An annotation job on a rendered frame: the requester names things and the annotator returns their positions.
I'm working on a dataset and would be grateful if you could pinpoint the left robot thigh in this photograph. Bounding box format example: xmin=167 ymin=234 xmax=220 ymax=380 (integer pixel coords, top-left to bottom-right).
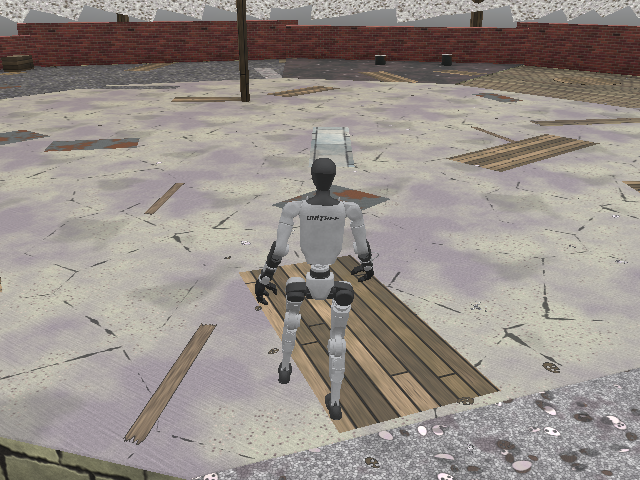
xmin=285 ymin=277 xmax=306 ymax=330

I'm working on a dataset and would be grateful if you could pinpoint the left robot hand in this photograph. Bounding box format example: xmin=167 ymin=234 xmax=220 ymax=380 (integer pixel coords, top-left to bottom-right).
xmin=255 ymin=279 xmax=277 ymax=305

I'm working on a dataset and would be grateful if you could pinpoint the robot left upper arm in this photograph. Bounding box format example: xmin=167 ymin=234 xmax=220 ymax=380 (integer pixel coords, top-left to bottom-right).
xmin=273 ymin=201 xmax=302 ymax=257

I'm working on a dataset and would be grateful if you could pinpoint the robot left forearm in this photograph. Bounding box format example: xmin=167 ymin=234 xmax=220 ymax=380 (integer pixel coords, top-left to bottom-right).
xmin=258 ymin=241 xmax=282 ymax=285

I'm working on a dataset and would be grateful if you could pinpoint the robot right upper arm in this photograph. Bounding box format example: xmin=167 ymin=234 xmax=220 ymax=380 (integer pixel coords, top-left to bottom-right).
xmin=343 ymin=201 xmax=369 ymax=255

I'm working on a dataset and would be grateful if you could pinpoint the left robot foot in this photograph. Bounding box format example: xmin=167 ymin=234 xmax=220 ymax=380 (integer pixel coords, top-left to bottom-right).
xmin=278 ymin=362 xmax=292 ymax=384

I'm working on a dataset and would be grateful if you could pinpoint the right robot hand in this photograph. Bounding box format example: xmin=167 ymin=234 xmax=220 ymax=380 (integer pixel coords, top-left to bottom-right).
xmin=351 ymin=266 xmax=374 ymax=282

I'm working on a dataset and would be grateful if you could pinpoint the robot right forearm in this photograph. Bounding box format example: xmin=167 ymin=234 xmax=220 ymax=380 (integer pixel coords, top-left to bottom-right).
xmin=358 ymin=239 xmax=373 ymax=271

